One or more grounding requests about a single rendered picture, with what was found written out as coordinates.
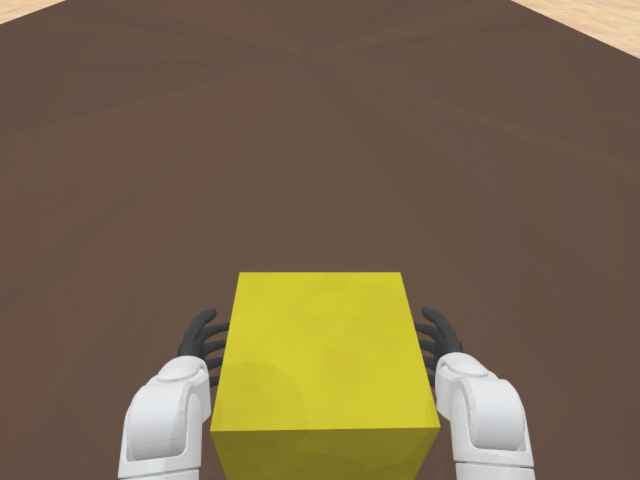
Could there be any carton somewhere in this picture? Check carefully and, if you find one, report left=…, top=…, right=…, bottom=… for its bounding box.
left=210, top=272, right=441, bottom=480

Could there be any robot right hand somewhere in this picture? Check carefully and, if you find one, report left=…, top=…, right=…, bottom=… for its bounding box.
left=413, top=307, right=463, bottom=388

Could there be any robot left hand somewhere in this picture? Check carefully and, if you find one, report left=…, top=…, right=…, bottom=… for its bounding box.
left=176, top=308, right=230, bottom=387

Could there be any left robot forearm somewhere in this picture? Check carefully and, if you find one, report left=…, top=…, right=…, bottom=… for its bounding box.
left=118, top=356, right=211, bottom=480

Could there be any right robot forearm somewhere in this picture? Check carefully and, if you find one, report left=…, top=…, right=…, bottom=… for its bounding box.
left=435, top=352, right=535, bottom=480

